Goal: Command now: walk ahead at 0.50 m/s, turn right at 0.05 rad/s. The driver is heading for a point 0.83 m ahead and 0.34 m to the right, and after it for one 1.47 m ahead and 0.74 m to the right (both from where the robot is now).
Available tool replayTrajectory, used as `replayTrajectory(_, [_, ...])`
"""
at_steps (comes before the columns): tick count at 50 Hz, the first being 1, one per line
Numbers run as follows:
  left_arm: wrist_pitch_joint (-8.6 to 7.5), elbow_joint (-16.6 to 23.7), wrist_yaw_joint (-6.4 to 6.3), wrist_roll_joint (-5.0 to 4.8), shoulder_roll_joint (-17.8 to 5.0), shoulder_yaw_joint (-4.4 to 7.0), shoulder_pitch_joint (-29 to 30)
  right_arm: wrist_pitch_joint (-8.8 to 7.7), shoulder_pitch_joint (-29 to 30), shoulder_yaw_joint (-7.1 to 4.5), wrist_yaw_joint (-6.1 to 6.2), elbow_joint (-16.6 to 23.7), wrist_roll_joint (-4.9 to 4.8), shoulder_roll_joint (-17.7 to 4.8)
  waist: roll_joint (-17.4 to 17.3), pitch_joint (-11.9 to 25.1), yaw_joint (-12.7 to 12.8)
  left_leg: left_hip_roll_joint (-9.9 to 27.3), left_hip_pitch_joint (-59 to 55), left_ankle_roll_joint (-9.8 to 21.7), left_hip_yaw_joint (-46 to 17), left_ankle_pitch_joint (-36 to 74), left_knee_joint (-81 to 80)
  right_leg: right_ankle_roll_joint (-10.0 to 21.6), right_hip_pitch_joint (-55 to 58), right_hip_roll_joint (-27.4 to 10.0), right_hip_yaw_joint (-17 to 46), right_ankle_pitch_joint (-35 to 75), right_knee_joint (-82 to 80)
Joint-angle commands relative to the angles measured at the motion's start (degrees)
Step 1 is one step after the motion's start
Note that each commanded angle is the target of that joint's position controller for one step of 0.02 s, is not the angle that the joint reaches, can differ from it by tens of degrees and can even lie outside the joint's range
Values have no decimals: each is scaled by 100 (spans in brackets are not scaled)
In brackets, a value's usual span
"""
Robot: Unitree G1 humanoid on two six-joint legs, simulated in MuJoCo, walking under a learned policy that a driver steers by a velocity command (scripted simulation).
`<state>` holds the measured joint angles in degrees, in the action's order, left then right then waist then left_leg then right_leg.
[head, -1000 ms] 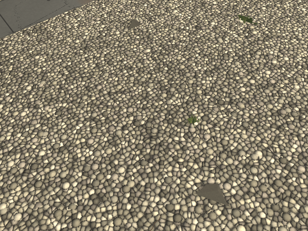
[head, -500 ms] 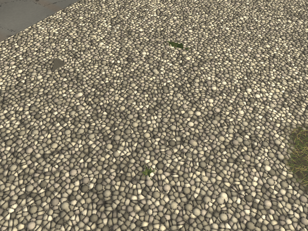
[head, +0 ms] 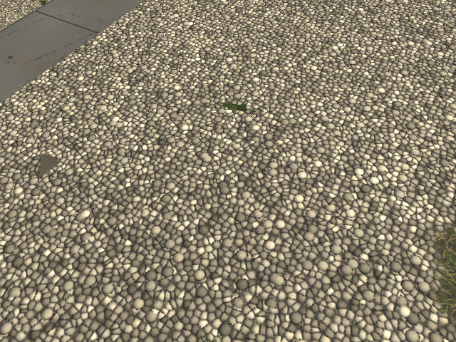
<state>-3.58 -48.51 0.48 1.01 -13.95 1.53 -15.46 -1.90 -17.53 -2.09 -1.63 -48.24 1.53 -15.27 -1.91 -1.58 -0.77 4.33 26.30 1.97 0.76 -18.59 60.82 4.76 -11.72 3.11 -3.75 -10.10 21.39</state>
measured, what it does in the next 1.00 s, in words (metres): walks ahead, turning right: left foot, then right foot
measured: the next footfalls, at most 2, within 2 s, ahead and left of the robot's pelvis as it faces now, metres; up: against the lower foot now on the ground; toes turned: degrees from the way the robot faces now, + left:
left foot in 0.30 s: +0.30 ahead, +0.11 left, +0.00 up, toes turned -1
right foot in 0.74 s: +0.19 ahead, -0.09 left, +0.00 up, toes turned -20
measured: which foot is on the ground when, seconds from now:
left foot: up 0.00-0.28, down 0.30-0.74, up 0.76-1.00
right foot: down 0.00-0.30, up 0.32-0.72, down 0.74-1.00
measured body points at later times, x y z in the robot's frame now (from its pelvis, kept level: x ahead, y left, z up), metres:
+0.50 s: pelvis +0.17 +0.04 -0.01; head +0.21 +0.05 +0.44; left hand +0.28 +0.30 -0.15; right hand +0.25 -0.24 -0.12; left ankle +0.26 +0.11 -0.74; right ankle +0.12 -0.08 -0.67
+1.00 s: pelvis +0.21 -0.02 +0.01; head +0.21 -0.05 +0.45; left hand +0.36 +0.23 -0.11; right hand +0.21 -0.32 -0.12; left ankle +0.34 +0.09 -0.68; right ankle +0.15 -0.07 -0.74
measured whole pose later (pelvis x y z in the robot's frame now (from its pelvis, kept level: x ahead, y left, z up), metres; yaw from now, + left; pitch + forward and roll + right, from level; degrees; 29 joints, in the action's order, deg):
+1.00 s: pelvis +0.21 -0.02 +0.01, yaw -27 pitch +1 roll +1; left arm -0.4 -48.4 0.2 0.5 -15.0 3.6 -21.1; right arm 1.4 -9.8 -4.4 -0.6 -44.8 1.7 -17.5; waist -2.4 -0.5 1.4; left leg 2.4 31.8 -2.9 -0.4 -13.6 51.6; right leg 4.4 -6.7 4.2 5.4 -11.9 18.3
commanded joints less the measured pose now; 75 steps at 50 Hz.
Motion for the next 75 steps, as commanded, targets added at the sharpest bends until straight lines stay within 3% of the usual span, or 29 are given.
replayTrajectory(1, [-172, 84, -15, -69, -690, 180, -232, 58, -237, -99, -68, 211, 64, -323, 605, -12, -94, 220, 700, -132, -53, 494, -159, 828, 402, -1452, 1277, 1135, -1419])
replayTrajectory(5, [-172, -153, -10, -66, -648, 162, -484, 45, 598, -57, -58, 441, 38, -221, 464, -285, 21, 215, 952, -276, 105, 1226, -1198, 775, 515, -1286, 776, 2386, -1393])
replayTrajectory(10, [-104, -475, -37, -53, -758, 159, -853, -10, 1065, 12, 85, 536, -13, -177, 684, -83, 201, -254, 121, -149, 277, 1728, -2353, 511, 767, -1151, 665, 4095, -547])
replayTrajectory(14, [-23, -417, -110, -102, -961, 257, -441, -160, 70, -114, 257, 218, 32, -556, 510, 283, -279, -457, -1219, 115, 147, 2028, -3609, 169, 914, -915, 982, 3865, 981])
replayTrajectory(15, [-53, -279, -121, -179, -796, 220, -464, -258, -491, -208, 313, 92, 115, -929, 46, 791, -395, 275, -2435, 249, -316, 4015, -3536, 7, 260, -550, 849, 2574, 2046])
replayTrajectory(16, [-23, -193, -180, -298, -237, 126, -1154, -260, -759, -293, 290, 236, 163, -1384, -1063, 1658, -192, 2147, -3931, 898, -1753, 7078, -2992, -148, -996, 260, 438, -1648, 3846])
replayTrajectory(17, [121, -354, -259, -200, -468, 209, -1589, -131, -658, -309, 250, 318, -105, -1335, -1118, 2273, -130, 2452, -3850, 1403, -2307, 7422, -3151, -152, -1273, 416, 705, -2897, 4819])
replayTrajectory(19, [314, -335, -195, 2, -708, 315, -886, 2, 304, -119, 307, 556, -134, -588, -349, 1066, 41, 1832, -2453, 1261, -1499, 4361, -3902, -254, -1630, -105, 705, -2216, 5068])
replayTrajectory(21, [467, -216, -75, 57, -571, 343, -554, 58, 657, -39, 407, 557, -60, -387, -598, 366, 191, 1349, -1492, 1003, -719, 3351, -4377, -441, -1491, -326, 618, -1685, 4659])
replayTrajectory(28, [754, 151, 95, 48, -344, 265, -45, 104, 739, -150, 376, 505, 20, -643, -640, 452, 208, 1318, -998, 1035, 67, 1548, -4641, -491, -1072, -436, 276, -1119, 3276])
replayTrajectory(34, [732, 516, 203, 2, -495, 262, 290, 278, 651, -302, 285, 486, 13, -1009, -603, 546, 56, 1604, -972, 788, 175, -63, -4468, -266, -350, -351, -102, -1270, 1926])
replayTrajectory(36, [681, 336, 235, 20, -616, 334, -320, 348, 734, -328, 244, 535, 0, -975, -257, 516, 330, 1395, -65, 315, 441, -1768, -4045, 35, 861, -143, -84, -1408, 1030])
replayTrajectory(37, [631, 176, 189, 39, -892, 420, -819, 414, 809, -270, 194, 602, 9, -668, 875, 207, 569, 855, 695, -47, 1006, -2291, -2640, 349, 1109, -777, 1147, -2591, -207])
replayTrajectory(38, [611, 344, 110, 18, -1675, 583, -961, 437, 1132, -111, 163, 1035, -8, -169, 2265, -157, 703, -301, 2179, -402, 1159, -2209, -954, 1058, 1006, -2385, 4159, -4777, -1539])
replayTrajectory(39, [618, 350, -21, 115, -1515, 563, -746, 404, 1694, -235, 192, 1157, 89, -662, 1390, -697, 756, -151, 2230, -373, 20, -1193, -560, 1279, 153, -2369, 4304, -4714, -1963])
replayTrajectory(40, [604, 379, -127, 66, -1305, 479, -311, 347, 1474, -294, 147, 1106, -19, -772, 1304, -756, 342, -37, 1947, -373, -127, -424, -573, 1066, -89, -2058, 3671, -4168, -1903])
replayTrajectory(41, [547, 427, -126, 9, -1161, 431, 11, 278, 1115, -316, 88, 914, -31, -811, 1202, -668, 79, -5, 1655, -411, -152, 67, -687, 862, -23, -1689, 3089, -3271, -1803])
replayTrajectory(44, [312, 444, -48, -48, -895, 355, 4, 221, 742, -333, 30, 594, 100, -675, 607, -155, 8, -133, 1162, -410, -50, 621, -501, 747, 442, -1168, 2188, -997, -1319])
replayTrajectory(48, [210, 306, -38, -60, -1030, 420, -512, 260, 945, -283, 115, 688, 11, -505, 723, -30, 145, -233, 1194, -510, -68, 534, -824, 889, 858, -1195, 2081, 1255, -796])
replayTrajectory(56, [356, 335, -132, 3, -1172, 482, -698, 221, 1224, -197, 238, 900, -113, -554, 881, 192, 349, -486, 422, -318, -117, 120, -1928, 825, 1072, -1266, 2405, 3505, 247])
replayTrajectory(58, [390, 381, -156, -1, -1148, 471, -465, 196, 959, -200, 288, 850, -138, -594, 921, 199, 228, -555, -308, -186, -107, 156, -2512, 571, 820, -1159, 2474, 3470, 471])
replayTrajectory(60, [372, 429, -192, -125, -1101, 434, -127, 118, 486, -205, 367, 736, -64, -578, 737, 248, -131, -513, -1501, -59, -95, 1265, -3847, 186, 388, -838, 2438, 2963, 984])
replayTrajectory(61, [321, 520, -194, -165, -795, 331, -197, 39, 203, -256, 418, 745, 19, -889, 41, 702, -170, 431, -2376, 129, -986, 1948, -4177, -69, 61, -444, 2098, 2105, 1842])
replayTrajectory(62, [351, 532, -214, -186, -474, 269, -734, 73, 362, -308, 420, 888, -51, -1410, -1190, 910, 99, 1775, -3074, 833, -2638, 4132, -4174, -270, -1008, 631, 1309, -1699, 2838])
replayTrajectory(63, [467, 347, -251, 18, -869, 362, -996, 131, 18, -256, 355, 715, -194, -1183, -1013, 1043, 115, 2064, -2600, 1317, -3050, 4473, -4057, -274, -926, 541, 1294, -2893, 3625])
replayTrajectory(65, [549, 172, -190, 46, -876, 372, -629, 136, 575, -84, 312, 783, -164, -614, -262, 326, 209, 1390, -1968, 1124, -2060, 3234, -4244, -345, -1062, 282, 1377, -2257, 4005])
replayTrajectory(66, [574, 187, -147, 5, -803, 351, -426, 143, 823, -24, 334, 810, -111, -500, -416, 202, 254, 1053, -1836, 879, -1608, 2871, -4395, -424, -1004, 183, 1348, -1940, 3693])
replayTrajectory(70, [635, 4, -80, -59, -615, 233, -265, 73, 630, 1, 336, 551, -72, -565, -628, 434, 184, 703, -2032, 828, -904, 3997, -4216, -659, -504, 193, 1038, -1572, 2746])
replayTrajectory(75, [715, -147, -115, -77, -563, 118, 183, 168, 553, -28, 262, 343, -38, -733, -797, 386, 24, 695, -1847, 882, -1048, 2822, -4230, -575, 21, -11, 599, -1189, 1306])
